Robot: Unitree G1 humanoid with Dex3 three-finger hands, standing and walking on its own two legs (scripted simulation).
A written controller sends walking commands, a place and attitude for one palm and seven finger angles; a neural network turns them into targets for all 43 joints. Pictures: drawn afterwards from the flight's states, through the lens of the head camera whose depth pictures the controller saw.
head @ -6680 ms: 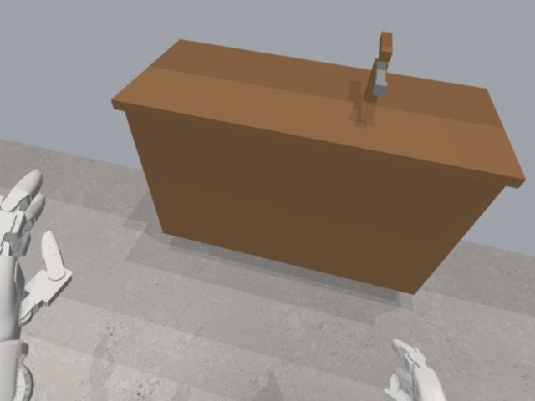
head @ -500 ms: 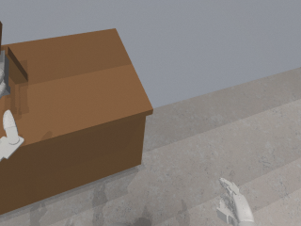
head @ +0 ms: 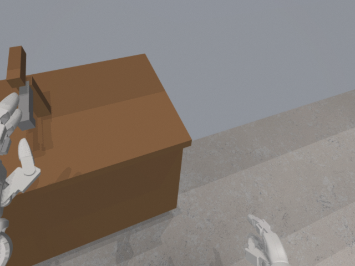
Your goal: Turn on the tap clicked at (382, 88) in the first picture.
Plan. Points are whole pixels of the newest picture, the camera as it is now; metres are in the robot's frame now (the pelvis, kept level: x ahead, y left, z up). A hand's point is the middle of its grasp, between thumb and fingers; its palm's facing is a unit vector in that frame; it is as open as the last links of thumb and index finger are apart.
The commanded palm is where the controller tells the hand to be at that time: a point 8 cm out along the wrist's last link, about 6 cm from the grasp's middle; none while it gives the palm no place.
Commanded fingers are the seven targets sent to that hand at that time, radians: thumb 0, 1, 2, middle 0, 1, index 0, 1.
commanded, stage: come to a stop and stand still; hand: left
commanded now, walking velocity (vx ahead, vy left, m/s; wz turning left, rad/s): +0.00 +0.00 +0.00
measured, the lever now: (25, 121) +0.38 +0.38 +0.09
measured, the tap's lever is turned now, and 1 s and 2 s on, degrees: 0 0 0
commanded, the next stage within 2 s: look again from close up in 0.66 s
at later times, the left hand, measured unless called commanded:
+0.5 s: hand (5, 213) +0.16 +0.26 +0.16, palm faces +0.46 -0.82 -0.35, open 7.4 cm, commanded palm +0.11 +0.26 +0.18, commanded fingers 0.00 0.90 0.90 -0.20 -0.30 -0.20 -0.30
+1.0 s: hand (35, 185) +0.21 +0.24 +0.16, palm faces +0.39 -0.86 -0.35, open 7.4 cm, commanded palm +0.14 +0.27 +0.18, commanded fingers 0.00 0.90 0.90 -0.20 -0.30 -0.20 -0.30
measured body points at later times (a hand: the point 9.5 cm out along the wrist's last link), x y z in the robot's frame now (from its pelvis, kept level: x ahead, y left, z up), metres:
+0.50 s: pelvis -0.04 -0.02 +0.00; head -0.04 +0.01 +0.45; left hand +0.13 +0.30 +0.18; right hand +0.14 -0.24 -0.06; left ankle -0.01 +0.04 -0.74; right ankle -0.02 -0.14 -0.74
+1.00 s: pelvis -0.01 -0.01 +0.00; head +0.01 +0.01 +0.45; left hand +0.18 +0.28 +0.18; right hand +0.17 -0.23 -0.07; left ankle -0.01 +0.04 -0.74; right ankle -0.01 -0.14 -0.74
